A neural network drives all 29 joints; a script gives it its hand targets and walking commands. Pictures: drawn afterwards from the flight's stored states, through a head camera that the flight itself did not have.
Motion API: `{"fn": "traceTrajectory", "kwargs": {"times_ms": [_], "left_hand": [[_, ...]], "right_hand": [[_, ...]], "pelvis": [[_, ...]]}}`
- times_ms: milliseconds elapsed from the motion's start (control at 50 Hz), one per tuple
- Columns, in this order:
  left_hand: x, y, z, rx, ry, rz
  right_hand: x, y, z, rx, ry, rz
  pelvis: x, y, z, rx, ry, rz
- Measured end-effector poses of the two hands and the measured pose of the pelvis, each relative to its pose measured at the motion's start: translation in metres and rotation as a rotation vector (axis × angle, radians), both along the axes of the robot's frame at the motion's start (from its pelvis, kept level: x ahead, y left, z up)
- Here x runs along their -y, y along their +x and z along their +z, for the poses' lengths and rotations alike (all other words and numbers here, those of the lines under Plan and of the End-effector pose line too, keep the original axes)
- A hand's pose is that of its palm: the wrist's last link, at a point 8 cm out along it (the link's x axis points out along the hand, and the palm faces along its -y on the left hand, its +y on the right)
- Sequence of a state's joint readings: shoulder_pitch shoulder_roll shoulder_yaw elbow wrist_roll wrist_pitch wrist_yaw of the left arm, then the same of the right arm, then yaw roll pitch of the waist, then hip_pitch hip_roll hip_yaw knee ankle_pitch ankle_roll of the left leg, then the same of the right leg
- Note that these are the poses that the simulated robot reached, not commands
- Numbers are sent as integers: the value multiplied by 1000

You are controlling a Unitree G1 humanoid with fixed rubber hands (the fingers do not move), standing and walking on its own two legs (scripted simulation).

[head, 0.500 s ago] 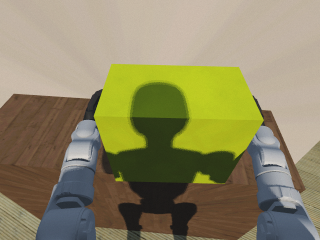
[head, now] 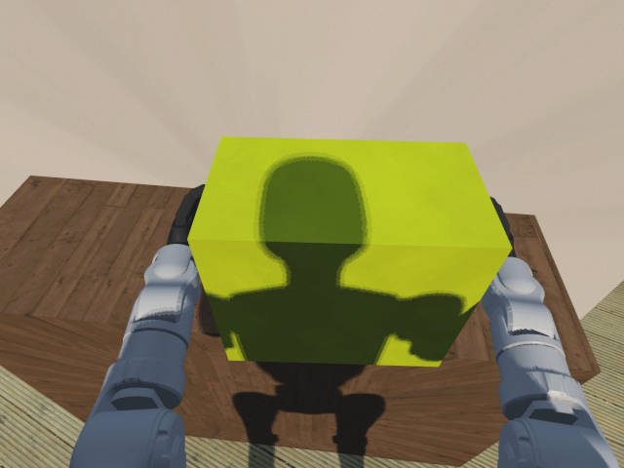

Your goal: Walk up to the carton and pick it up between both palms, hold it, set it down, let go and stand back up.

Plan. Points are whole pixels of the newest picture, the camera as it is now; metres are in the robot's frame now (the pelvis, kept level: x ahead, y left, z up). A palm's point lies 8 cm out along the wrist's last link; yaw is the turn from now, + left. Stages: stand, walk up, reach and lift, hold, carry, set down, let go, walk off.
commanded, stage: set down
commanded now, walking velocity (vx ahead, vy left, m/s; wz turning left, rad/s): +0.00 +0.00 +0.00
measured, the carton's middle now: (337, 260) +0.36 -0.10 +0.06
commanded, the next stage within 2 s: none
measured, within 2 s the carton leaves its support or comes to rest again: neither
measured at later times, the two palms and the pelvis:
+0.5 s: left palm (187, 245) +0.40 +0.10 +0.09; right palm (493, 257) +0.31 -0.30 +0.09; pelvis +0.00 +0.00 +0.00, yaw -1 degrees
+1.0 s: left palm (187, 246) +0.41 +0.10 +0.08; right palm (491, 258) +0.31 -0.30 +0.08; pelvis -0.01 +0.00 +0.00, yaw -2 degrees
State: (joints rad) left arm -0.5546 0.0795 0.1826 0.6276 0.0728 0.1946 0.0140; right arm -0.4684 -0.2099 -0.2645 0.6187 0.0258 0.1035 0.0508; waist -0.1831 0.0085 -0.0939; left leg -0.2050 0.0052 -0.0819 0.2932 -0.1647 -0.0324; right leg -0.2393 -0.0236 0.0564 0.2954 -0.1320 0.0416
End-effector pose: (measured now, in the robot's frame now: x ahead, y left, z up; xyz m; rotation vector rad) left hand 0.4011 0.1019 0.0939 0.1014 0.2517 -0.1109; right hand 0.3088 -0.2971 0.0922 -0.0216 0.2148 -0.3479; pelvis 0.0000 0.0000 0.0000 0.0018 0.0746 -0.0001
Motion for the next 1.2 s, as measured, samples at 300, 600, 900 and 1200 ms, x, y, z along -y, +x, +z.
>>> {"fn": "traceTrajectory", "kwargs": {"times_ms": [300,600,900,1200], "left_hand": [[1,2,-5,6,-5,-2],[1,2,-7,13,-24,-2],[1,3,-10,27,-45,-4],[1,7,-13,38,-34,-8]], "right_hand": [[1,0,-6,6,-7,-1],[0,-1,-7,20,-14,-3],[0,0,-9,43,-22,1],[1,1,-13,72,-35,-4]], "pelvis": [[0,1,0,-6,0,-5],[0,-2,1,7,3,-18],[2,-8,0,16,6,-31],[4,-11,0,23,9,-46]]}}
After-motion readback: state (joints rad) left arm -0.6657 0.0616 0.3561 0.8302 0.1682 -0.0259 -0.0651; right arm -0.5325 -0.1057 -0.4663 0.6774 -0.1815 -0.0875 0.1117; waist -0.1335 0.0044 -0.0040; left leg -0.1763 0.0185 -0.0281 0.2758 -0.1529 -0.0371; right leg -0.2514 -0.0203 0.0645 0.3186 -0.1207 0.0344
